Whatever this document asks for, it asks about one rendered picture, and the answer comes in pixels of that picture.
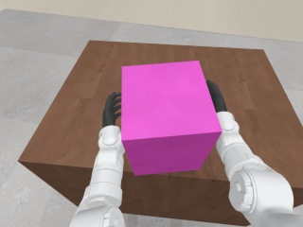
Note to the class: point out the left robot hand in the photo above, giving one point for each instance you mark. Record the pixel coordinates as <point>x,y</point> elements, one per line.
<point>109,113</point>

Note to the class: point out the robot left upper arm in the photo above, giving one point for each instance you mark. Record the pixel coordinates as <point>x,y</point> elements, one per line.
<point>102,216</point>

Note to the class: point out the carton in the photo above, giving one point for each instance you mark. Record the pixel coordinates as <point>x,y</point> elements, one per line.
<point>168,119</point>

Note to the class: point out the right robot hand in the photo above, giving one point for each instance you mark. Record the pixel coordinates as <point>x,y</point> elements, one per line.
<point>216,96</point>

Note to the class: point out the robot left forearm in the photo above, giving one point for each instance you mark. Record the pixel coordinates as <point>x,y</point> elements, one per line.
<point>105,184</point>

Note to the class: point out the pedestal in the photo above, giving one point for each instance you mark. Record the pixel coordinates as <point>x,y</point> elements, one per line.
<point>63,149</point>

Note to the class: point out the robot right forearm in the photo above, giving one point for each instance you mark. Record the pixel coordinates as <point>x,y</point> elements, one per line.
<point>234,152</point>

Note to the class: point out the robot right upper arm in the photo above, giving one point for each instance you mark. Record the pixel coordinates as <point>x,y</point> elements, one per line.
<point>264,197</point>

